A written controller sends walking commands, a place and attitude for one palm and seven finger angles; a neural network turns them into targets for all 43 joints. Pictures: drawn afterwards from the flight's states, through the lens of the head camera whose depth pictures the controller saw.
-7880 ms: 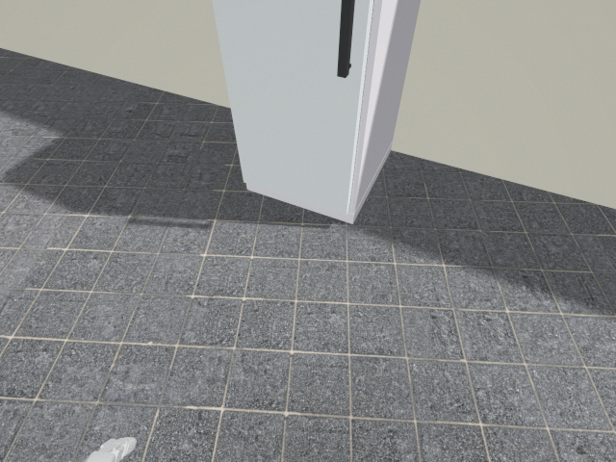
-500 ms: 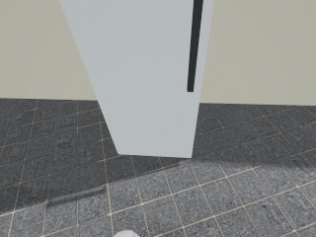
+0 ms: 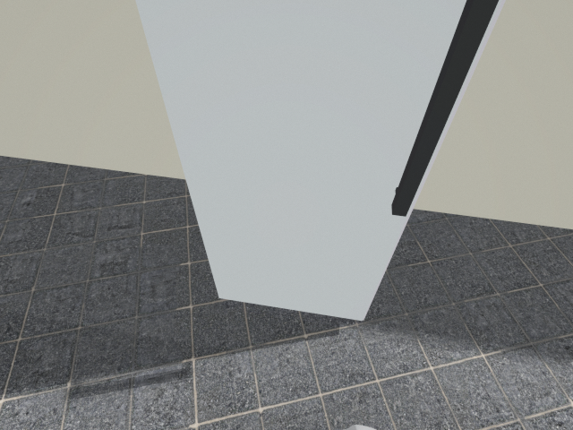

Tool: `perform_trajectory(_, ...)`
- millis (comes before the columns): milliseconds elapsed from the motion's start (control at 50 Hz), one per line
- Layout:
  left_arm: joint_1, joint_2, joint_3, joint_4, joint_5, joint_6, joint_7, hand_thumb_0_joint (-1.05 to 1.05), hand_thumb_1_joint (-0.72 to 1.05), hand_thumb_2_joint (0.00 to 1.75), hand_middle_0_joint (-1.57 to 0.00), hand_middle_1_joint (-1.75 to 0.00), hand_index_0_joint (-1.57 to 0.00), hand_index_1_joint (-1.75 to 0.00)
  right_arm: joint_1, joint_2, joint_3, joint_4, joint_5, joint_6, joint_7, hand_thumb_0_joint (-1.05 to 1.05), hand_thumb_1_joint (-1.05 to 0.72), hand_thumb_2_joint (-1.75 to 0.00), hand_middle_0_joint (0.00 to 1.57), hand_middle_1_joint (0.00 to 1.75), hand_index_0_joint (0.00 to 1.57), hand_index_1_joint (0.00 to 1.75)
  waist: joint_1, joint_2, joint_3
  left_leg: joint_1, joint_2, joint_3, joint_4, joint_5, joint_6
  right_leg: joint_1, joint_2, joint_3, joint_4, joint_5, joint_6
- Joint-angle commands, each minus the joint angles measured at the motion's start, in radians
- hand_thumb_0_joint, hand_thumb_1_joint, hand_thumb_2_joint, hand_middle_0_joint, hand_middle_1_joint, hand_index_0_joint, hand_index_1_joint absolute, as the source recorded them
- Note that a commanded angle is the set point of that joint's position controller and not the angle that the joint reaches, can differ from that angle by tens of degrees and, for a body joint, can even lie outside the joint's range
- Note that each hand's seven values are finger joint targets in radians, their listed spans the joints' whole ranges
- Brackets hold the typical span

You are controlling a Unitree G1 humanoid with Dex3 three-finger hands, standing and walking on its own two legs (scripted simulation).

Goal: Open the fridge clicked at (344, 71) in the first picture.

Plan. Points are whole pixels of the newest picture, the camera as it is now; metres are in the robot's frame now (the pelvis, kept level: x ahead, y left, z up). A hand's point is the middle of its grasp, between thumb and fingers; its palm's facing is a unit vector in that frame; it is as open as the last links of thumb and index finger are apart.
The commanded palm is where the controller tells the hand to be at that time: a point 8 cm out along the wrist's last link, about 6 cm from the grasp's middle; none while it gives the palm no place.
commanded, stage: take the last steps up to it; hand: right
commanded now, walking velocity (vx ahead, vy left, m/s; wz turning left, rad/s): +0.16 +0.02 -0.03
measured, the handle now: (439, 95) +0.56 -0.17 +0.20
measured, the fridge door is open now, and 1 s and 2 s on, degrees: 0 0 0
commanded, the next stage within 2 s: come to a stop and stand still in 0.04 s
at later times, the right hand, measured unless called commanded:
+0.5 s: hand out of the picture +0.09 -0.19 -0.17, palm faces +0.05 +0.98 -0.20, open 7.4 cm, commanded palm none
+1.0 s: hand out of the picture +0.04 -0.15 -0.15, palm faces +0.10 +0.96 -0.26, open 7.4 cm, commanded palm none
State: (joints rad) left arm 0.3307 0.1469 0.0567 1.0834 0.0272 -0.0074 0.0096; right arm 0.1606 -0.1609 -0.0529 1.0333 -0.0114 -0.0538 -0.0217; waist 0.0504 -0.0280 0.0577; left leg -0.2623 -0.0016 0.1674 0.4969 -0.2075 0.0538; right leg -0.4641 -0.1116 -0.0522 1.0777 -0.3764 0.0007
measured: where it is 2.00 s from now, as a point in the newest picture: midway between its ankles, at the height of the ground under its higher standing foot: outside the picture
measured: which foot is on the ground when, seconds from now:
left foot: down 0.00-0.18, up 0.20-0.58, down 0.60-1.00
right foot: up 0.00-0.14, down 0.16-0.62, up 0.64-1.00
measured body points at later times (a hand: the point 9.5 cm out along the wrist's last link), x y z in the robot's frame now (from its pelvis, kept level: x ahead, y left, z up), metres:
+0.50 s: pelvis +0.07 +0.00 +0.01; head +0.10 -0.01 +0.46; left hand +0.13 +0.24 -0.14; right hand +0.09 -0.24 -0.15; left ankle +0.08 +0.14 -0.68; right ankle +0.13 -0.11 -0.73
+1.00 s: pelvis +0.03 +0.04 +0.01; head +0.06 +0.06 +0.46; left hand +0.07 +0.28 -0.15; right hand +0.04 -0.20 -0.13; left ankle +0.08 +0.15 -0.73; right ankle -0.01 -0.11 -0.70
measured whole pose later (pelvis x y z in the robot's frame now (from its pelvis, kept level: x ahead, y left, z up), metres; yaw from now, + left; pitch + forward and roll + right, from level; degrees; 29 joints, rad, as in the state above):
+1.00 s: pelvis +0.03 +0.04 +0.01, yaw +0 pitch +0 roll -3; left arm 0.24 0.21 0.06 1.04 0.02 0.05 0.00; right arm 0.27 -0.16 -0.05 1.04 -0.03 0.00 -0.02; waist -0.05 0.00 0.03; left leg -0.29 0.07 0.06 0.44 -0.16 0.01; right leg -0.25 -0.02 -0.03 0.65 -0.40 0.03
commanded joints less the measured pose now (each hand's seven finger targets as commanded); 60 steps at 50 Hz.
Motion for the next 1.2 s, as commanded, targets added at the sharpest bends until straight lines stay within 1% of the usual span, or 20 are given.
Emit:
perform_trajectory(0,0.07,-0.006,-0.008,-0.046,-0.001,-0.005,-0.012,0.0,0.9,0.9,-0.2,-0.3,-0.2,-0.3,0.072,-0.112,-0.01,-0.021,-0.012,-0.004,0.001,0.0,-0.9,-0.9,0.2,0.3,0.2,0.3,-0.021,0.129,-0.006,-0.088,0.254,-0.187,-0.294,-0.013,0.116,0.092,-0.012,-0.031,-0.229,0.058,0.023)
perform_trajectory(80,0.025,0.02,-0.009,-0.053,0.0,-0.026,-0.012,0.0,0.9,0.9,-0.2,-0.3,-0.2,-0.3,0.095,-0.132,-0.017,0.0,-0.007,0.004,0.007,0.0,-0.9,-0.9,0.2,0.3,0.2,0.3,-0.025,0.131,0.002,-0.068,0.245,-0.188,-0.232,-0.084,0.096,0.201,0.018,-0.061,-0.429,0.132,0.026)
perform_trajectory(120,0.074,0.053,-0.007,-0.032,-0.002,-0.036,-0.01,0.0,0.9,0.9,-0.2,-0.3,-0.2,-0.3,0.102,-0.107,-0.009,0.003,-0.004,0.015,0.009,0.0,-0.9,-0.9,0.2,0.3,0.2,0.3,-0.001,0.031,0.008,-0.149,0.192,-0.152,-0.121,-0.156,0.05,0.364,0.027,-0.053,-0.569,0.173,0.03)
perform_trajectory(160,0.122,0.174,0.002,-0.031,0.006,-0.04,0.008,0.0,0.9,0.9,-0.2,-0.3,-0.2,-0.3,0.146,-0.023,0.009,-0.011,0.007,0.027,0.011,0.0,-0.9,-0.9,0.2,0.3,0.2,0.3,-0.007,-0.251,-0.003,-0.19,0.041,-0.038,0.157,-0.235,-0.051,0.37,-0.254,0.303,-0.775,0.351,-0.096)
perform_trajectory(180,0.084,0.167,-0.005,-0.028,0.007,-0.036,0.021,0.0,0.9,0.9,-0.2,-0.3,-0.2,-0.3,0.131,-0.046,0.013,-0.002,0.001,0.037,0.0,0.0,-0.9,-0.9,0.2,0.3,0.2,0.3,-0.009,-0.272,-0.017,-0.149,0.041,-0.087,0.274,-0.365,-0.064,0.319,-0.284,0.352,-0.84,0.452,-0.127)
perform_trajectory(240,-0.042,0.147,-0.023,-0.047,-0.006,-0.035,0.043,0.0,0.9,0.9,-0.2,-0.3,-0.2,-0.3,0.169,-0.052,0.02,0.044,0.004,0.05,-0.005,0.0,-0.9,-0.9,0.2,0.3,0.2,0.3,-0.058,-0.114,-0.058,-0.102,0.093,-0.155,0.332,-0.305,-0.083,0.349,-0.25,0.202,-0.75,0.894,-0.165)
perform_trajectory(300,-0.066,0.175,0.004,-0.05,-0.016,-0.016,0.05,0.0,0.9,0.9,-0.2,-0.3,-0.2,-0.3,0.166,-0.075,0.01,0.03,0.0,0.072,-0.009,0.0,-0.9,-0.9,0.2,0.3,0.2,0.3,-0.049,-0.08,-0.098,-0.136,0.081,-0.14,0.349,-0.249,-0.094,0.434,-0.242,0.126,-0.706,1.041,-0.17)
perform_trajectory(440,-0.133,0.185,0.032,-0.088,-0.006,0.017,0.032,0.0,0.9,0.9,-0.2,-0.3,-0.2,-0.3,0.149,-0.057,-0.012,-0.027,-0.006,0.103,-0.011,0.0,-0.9,-0.9,0.2,0.3,0.2,0.3,-0.05,-0.151,-0.095,-0.112,0.059,-0.129,0.426,-0.237,-0.094,0.286,-0.209,0.062,-0.73,0.661,-0.164)
perform_trajectory(480,-0.151,0.183,0.036,-0.094,-0.003,0.021,0.025,0.0,0.9,0.9,-0.2,-0.3,-0.2,-0.3,0.164,-0.043,-0.006,-0.03,-0.005,0.095,-0.012,0.0,-0.9,-0.9,0.2,0.3,0.2,0.3,-0.056,-0.188,-0.096,-0.059,0.064,-0.111,0.311,-0.227,-0.086,0.251,-0.202,0.083,-0.743,0.481,-0.155)
perform_trajectory(540,-0.143,0.145,0.03,-0.087,-0.015,0.024,0.012,0.0,0.9,0.9,-0.2,-0.3,-0.2,-0.3,0.247,-0.058,0.0,0.004,-0.014,0.065,-0.014,0.0,-0.9,-0.9,0.2,0.3,0.2,0.3,-0.091,-0.056,-0.114,0.116,0.062,-0.095,-0.048,-0.003,-0.091,0.179,-0.098,0.037,-0.631,0.194,-0.07)
perform_trajectory(580,-0.12,0.042,0.008,-0.115,-0.026,0.037,-0.005,0.0,0.9,0.9,-0.2,-0.3,-0.2,-0.3,0.159,-0.195,-0.005,-0.03,-0.02,0.046,-0.019,0.0,-0.9,-0.9,0.2,0.3,0.2,0.3,-0.055,0.266,-0.015,-0.014,0.353,-0.435,-0.278,-0.051,0.025,0.08,0.062,-0.035,-0.451,-0.109,0.03)
perform_trajectory(600,-0.161,0.08,0.014,-0.127,-0.019,0.053,-0.008,0.0,0.9,0.9,-0.2,-0.3,-0.2,-0.3,0.143,-0.221,-0.013,-0.051,-0.019,0.052,-0.016,0.0,-0.9,-0.9,0.2,0.3,0.2,0.3,-0.084,0.208,0.005,-0.135,0.395,-0.479,-0.335,-0.2,0.081,0.127,0.058,0.001,-0.358,-0.142,0.028)
perform_trajectory(620,-0.174,0.082,0.017,-0.123,-0.013,0.061,-0.009,0.0,0.9,0.9,-0.2,-0.3,-0.2,-0.3,0.112,-0.231,-0.022,-0.053,-0.019,0.049,-0.018,0.0,-0.9,-0.9,0.2,0.3,0.2,0.3,-0.083,0.272,0.038,-0.155,0.379,-0.524,-0.352,-0.265,0.092,0.093,0.058,0.037,-0.285,-0.121,0.02)
perform_trajectory(720,-0.081,0.111,0.023,-0.082,-0.006,0.052,-0.018,0.0,0.9,0.9,-0.2,-0.3,-0.2,-0.3,0.094,-0.179,-0.027,-0.068,-0.015,0.046,-0.019,0.0,-0.9,-0.9,0.2,0.3,0.2,0.3,-0.071,0.179,0.007,-0.014,0.306,-0.358,-0.278,-0.099,0.064,0.021,0.07,0.054,-0.131,0.032,0.031)
perform_trajectory(900,-0.109,0.095,0.007,-0.119,-0.013,0.041,-0.013,0.0,0.9,0.9,-0.2,-0.3,-0.2,-0.3,0.184,-0.203,-0.042,-0.037,-0.025,0.048,-0.02,0.0,-0.9,-0.9,0.2,0.3,0.2,0.3,-0.124,0.214,-0.061,0.113,0.326,-0.396,-0.248,0.019,0.107,0.088,0.085,0.023,-0.365,-0.068,0.04)
perform_trajectory(980,0.035,0.07,-0.009,-0.06,-0.015,0.019,-0.003,0.0,0.9,0.9,-0.2,-0.3,-0.2,-0.3,0.107,-0.186,-0.034,-0.028,-0.013,0.056,-0.015,0.0,-0.9,-0.9,0.2,0.3,0.2,0.3,-0.052,0.218,-0.093,-0.02,0.233,-0.313,-0.216,-0.134,0.033,0.35,0.11,-0.016,-0.668,0.098,0.022)
perform_trajectory(1020,0.074,0.121,-0.008,-0.039,-0.006,0.0,0.007,0.0,0.9,0.9,-0.2,-0.3,-0.2,-0.3,0.103,-0.109,-0.01,-0.029,0.0,0.061,-0.008,0.0,-0.9,-0.9,0.2,0.3,0.2,0.3,-0.036,0.004,-0.07,-0.164,0.116,-0.217,-0.084,-0.214,-0.038,0.437,-0.015,0.129,-0.8,0.061,-0.014)
perform_trajectory(1060,0.0,0.197,-0.004,-0.065,-0.001,0.001,0.013,0.0,0.9,0.9,-0.2,-0.3,-0.2,-0.3,0.093,-0.062,0.003,-0.037,-0.006,0.058,0.005,0.0,-0.9,-0.9,0.2,0.3,0.2,0.3,-0.055,-0.143,0.006,-0.108,0.048,-0.098,0.056,-0.17,-0.079,0.195,-0.188,0.337,-0.946,-0.242,-0.092)
perform_trajectory(1100,-0.046,0.16,-0.011,-0.056,-0.002,-0.006,0.02,0.0,0.9,0.9,-0.2,-0.3,-0.2,-0.3,0.074,-0.072,0.007,-0.009,-0.019,0.067,0.011,0.0,-0.9,-0.9,0.2,0.3,0.2,0.3,-0.058,-0.211,0.099,-0.098,0.054,-0.109,0.162,-0.146,-0.081,0.129,-0.154,0.31,-0.992,-0.22,-0.096)
perform_trajectory(1180,-0.01,0.14,-0.016,-0.024,-0.002,-0.018,0.034,0.0,0.9,0.9,-0.2,-0.3,-0.2,-0.3,0.09,-0.052,0.016,0.021,-0.008,0.052,0.021,0.0,-0.9,-0.9,0.2,0.3,0.2,0.3,-0.043,-0.143,0.048,-0.125,0.051,-0.111,0.125,-0.156,-0.085,0.321,-0.117,0.2,-0.857,0.261,-0.105)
